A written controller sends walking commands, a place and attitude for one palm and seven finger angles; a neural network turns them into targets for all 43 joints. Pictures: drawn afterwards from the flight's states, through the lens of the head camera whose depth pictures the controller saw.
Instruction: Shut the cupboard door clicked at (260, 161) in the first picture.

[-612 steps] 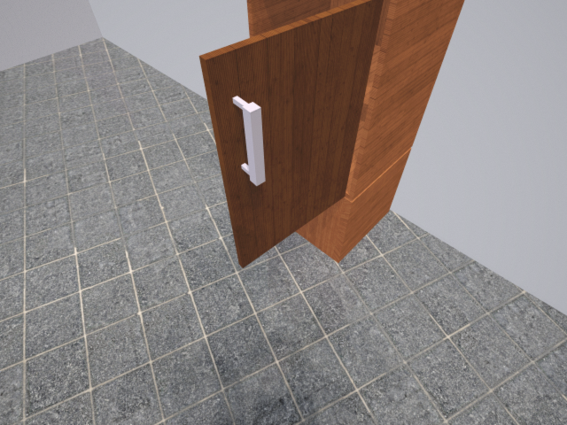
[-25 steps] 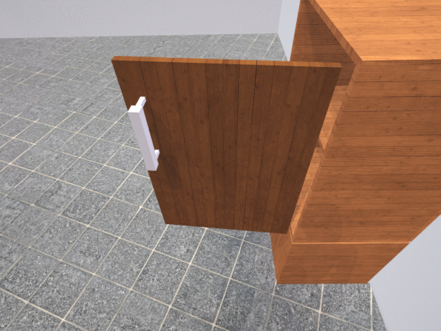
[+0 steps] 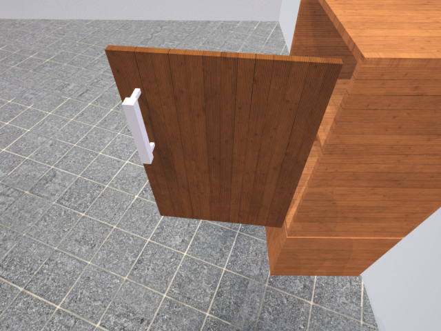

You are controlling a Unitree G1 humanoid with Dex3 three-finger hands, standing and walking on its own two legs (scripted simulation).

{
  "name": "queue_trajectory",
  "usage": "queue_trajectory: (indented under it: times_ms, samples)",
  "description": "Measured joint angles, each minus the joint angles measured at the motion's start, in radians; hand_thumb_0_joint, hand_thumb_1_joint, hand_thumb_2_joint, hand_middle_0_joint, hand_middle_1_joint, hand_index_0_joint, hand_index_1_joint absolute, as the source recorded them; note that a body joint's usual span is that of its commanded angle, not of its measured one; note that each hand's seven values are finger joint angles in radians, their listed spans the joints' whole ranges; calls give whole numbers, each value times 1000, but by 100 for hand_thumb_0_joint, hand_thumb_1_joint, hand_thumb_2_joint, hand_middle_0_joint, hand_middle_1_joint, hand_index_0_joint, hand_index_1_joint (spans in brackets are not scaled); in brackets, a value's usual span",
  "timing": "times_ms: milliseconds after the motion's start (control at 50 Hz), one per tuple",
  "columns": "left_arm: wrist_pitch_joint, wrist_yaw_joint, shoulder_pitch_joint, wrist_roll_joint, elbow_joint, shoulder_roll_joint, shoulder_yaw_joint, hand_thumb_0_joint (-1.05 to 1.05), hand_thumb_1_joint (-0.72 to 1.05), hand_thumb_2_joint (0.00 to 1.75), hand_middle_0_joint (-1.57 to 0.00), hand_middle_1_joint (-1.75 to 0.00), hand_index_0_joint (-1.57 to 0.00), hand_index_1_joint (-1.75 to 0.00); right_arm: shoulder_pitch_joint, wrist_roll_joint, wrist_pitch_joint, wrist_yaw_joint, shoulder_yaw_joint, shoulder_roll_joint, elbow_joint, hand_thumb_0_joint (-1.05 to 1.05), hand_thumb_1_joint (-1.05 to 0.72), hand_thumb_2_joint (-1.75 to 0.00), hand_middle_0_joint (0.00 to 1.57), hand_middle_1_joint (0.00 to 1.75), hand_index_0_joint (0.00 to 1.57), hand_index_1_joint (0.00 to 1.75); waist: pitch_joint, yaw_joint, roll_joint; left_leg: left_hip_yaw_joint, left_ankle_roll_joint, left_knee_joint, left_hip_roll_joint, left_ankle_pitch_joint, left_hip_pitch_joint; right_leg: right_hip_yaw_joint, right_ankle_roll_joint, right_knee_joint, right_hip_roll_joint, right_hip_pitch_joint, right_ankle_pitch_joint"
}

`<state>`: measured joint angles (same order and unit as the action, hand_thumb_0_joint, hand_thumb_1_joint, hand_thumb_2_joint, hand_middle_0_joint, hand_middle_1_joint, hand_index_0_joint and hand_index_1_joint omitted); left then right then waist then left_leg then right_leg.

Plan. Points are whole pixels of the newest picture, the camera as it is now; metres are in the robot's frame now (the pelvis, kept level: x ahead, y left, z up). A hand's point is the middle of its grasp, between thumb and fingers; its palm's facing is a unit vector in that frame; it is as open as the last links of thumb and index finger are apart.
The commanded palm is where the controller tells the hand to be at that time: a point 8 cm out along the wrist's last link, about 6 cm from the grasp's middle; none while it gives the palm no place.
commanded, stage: look again from close up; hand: left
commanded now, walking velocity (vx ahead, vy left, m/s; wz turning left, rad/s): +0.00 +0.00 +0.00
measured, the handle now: (142, 128) +0.49 +0.21 +0.08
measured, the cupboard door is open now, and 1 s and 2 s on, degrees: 84 84 84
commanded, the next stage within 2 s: raise the hand and make a fist in 0.40 s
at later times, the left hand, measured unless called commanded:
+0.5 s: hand out of the picture +0.02 +0.18 -0.17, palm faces +0.01 -0.98 -0.21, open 7.4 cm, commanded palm +0.10 +0.23 -0.07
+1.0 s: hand out of the picture +0.09 +0.19 -0.04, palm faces +0.10 -0.99 -0.05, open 5.8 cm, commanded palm +0.11 +0.23 -0.02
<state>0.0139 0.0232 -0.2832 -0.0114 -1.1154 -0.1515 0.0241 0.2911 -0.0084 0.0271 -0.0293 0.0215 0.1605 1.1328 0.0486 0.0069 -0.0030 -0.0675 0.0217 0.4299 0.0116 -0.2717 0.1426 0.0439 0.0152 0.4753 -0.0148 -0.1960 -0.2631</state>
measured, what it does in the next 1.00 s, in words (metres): lowers itself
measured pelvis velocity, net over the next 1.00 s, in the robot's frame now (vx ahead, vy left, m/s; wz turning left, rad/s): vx -0.05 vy -0.02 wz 0.06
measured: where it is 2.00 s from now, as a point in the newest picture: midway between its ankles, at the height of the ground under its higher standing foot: outside the picture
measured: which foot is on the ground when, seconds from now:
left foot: down 0.00-1.00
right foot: down 0.00-1.00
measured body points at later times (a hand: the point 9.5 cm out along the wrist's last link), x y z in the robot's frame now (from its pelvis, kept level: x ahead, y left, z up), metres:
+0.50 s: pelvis +0.01 +0.00 +0.00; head +0.03 +0.00 +0.45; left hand +0.02 +0.23 -0.16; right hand +0.03 -0.23 -0.16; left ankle -0.02 +0.10 -0.74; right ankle +0.00 -0.11 -0.74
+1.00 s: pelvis -0.05 -0.02 -0.08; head -0.01 +0.00 +0.37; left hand +0.08 +0.24 -0.04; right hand +0.20 -0.25 -0.11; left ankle -0.02 +0.10 -0.74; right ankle +0.00 -0.11 -0.74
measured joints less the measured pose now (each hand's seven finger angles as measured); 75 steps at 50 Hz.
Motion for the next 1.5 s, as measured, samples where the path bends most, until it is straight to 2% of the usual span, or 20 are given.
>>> queue_trajectory:
  times_ms: [520,540,560,620,680,720,780,840,900,980,1040,1100,1140,1200,1240,1280,1320,1380,1440,1500]
  samples:
    - [8,9,39,-5,12,-22,-11,0,91,89,-20,-30,-20,-30,-57,0,2,-2,-9,15,-8,0,-90,-90,20,30,20,30,-2,4,-1,6,-5,-4,-7,-3,-5,7,-1,-27,7,18,3]
    - [-45,-3,-8,23,172,-18,-64,0,91,89,-20,-30,-20,-30,-47,4,21,-15,-5,16,-49,0,-90,-90,20,30,20,30,11,1,1,6,-5,23,-10,-14,8,7,-2,-8,8,7,-1]
    - [-46,5,-67,58,364,-26,-71,1,91,89,-20,-30,-20,-30,-25,20,69,-39,2,18,-100,0,-90,-90,20,30,20,30,17,1,7,4,-3,50,-7,-26,23,5,-2,36,4,-16,-14]
    - [28,46,-150,141,760,-40,-50,2,91,89,-21,-31,-21,-31,26,39,207,-55,-4,45,-193,0,-90,-90,20,30,20,30,-27,-3,-4,13,-3,95,9,-48,53,13,-4,97,-15,-46,-58]
    - [130,19,-91,168,922,-13,-62,1,91,89,-23,-34,-23,-34,16,33,263,-32,-30,81,-290,1,-90,-90,20,30,20,30,-87,-30,-43,36,2,164,16,-66,130,36,-6,146,-26,-105,-72]
    - [253,-48,-47,193,947,0,-91,1,91,89,-25,-36,-25,-36,-23,26,273,-13,-43,84,-351,1,-90,-90,20,30,20,30,-122,-39,-39,30,1,224,15,-81,209,30,-3,212,-29,-189,-89]
    - [442,-215,-48,234,954,7,-125,0,91,89,-29,-41,-29,-41,-79,18,270,18,-58,67,-445,1,-90,-90,20,30,20,30,-152,-37,9,10,-8,330,5,-113,334,11,7,331,-25,-329,-121]
    - [536,-372,-105,238,935,-14,-137,0,91,89,-34,-46,-34,-46,-113,22,254,40,-70,73,-538,1,-90,-90,20,30,20,30,-149,-23,53,11,-14,446,-6,-151,444,12,20,441,-19,-437,-156]
    - [513,-421,-191,250,946,-47,-144,0,90,89,-40,-51,-40,-52,-128,28,242,31,-81,101,-613,1,-90,-90,20,30,20,30,-140,5,62,28,-19,554,-15,-187,540,29,30,530,-16,-519,-186]
    - [508,-363,-276,284,1053,-72,-169,1,90,89,-47,-59,-47,-59,-131,30,253,4,-85,126,-644,1,-90,-90,20,30,20,30,-144,45,28,66,-21,666,-21,-224,632,66,35,605,-14,-582,-215]
    - [557,-338,-252,313,1157,-75,-167,2,90,89,-53,-65,-52,-65,-135,35,267,-15,-60,123,-623,1,-90,-90,20,30,20,30,-149,67,-5,89,-20,720,-23,-240,670,88,36,638,-14,-603,-227]
    - [549,-364,-154,320,1210,-70,-130,2,90,90,-58,-71,-57,-71,-136,48,267,-29,-20,101,-602,1,-90,-90,20,30,20,30,-143,62,-37,99,-17,743,-24,-243,683,96,32,647,-10,-607,-225]
    - [476,-395,-85,302,1206,-77,-103,2,90,90,-61,-75,-61,-75,-126,58,254,-34,5,75,-598,1,-90,-90,20,30,21,30,-140,47,-48,94,-15,731,-25,-236,677,89,29,634,-8,-603,-216]
    - [300,-419,-43,277,1183,-102,-85,1,90,90,-67,-81,-66,-81,-83,69,214,-38,28,37,-613,1,-90,-90,21,30,21,30,-136,11,-50,69,-10,674,-25,-216,635,64,22,590,-5,-576,-194]
    - [200,-395,-66,285,1186,-108,-97,1,90,89,-70,-85,-70,-85,-45,72,190,-41,31,22,-626,1,-90,-90,21,30,21,31,-136,-13,-49,50,-5,626,-24,-203,594,46,17,552,-4,-546,-180]
    - [155,-343,-111,306,1210,-101,-128,1,90,89,-74,-89,-74,-89,-8,70,177,-46,25,19,-630,1,-90,-90,21,30,21,31,-134,-26,-45,37,-2,583,-25,-194,553,32,13,515,-1,-512,-169]
    - [168,-287,-152,319,1240,-94,-167,2,90,89,-78,-93,-78,-93,26,66,177,-49,12,25,-623,1,-90,-90,21,30,21,31,-133,-26,-37,31,0,552,-25,-189,523,26,10,486,1,-485,-162]
    - [245,-241,-189,312,1271,-96,-215,2,90,89,-83,-99,-83,-99,60,58,193,-43,-6,49,-598,1,-90,-90,21,30,21,30,-141,-13,-27,36,2,532,-20,-187,509,31,7,463,-3,-466,-161]
    - [309,-264,-192,305,1273,-102,-216,2,90,89,-89,-105,-88,-105,60,57,217,-36,-16,87,-576,1,-90,-90,21,30,21,30,-139,-4,-32,50,7,537,-14,-192,512,45,1,455,-8,-457,-164]
    - [306,-322,-175,303,1256,-102,-170,1,90,90,-94,-111,-94,-111,34,64,242,-39,-20,118,-568,1,-90,-90,20,30,21,30,-129,-2,-42,57,14,538,-10,-195,507,51,-6,444,-12,-443,-164]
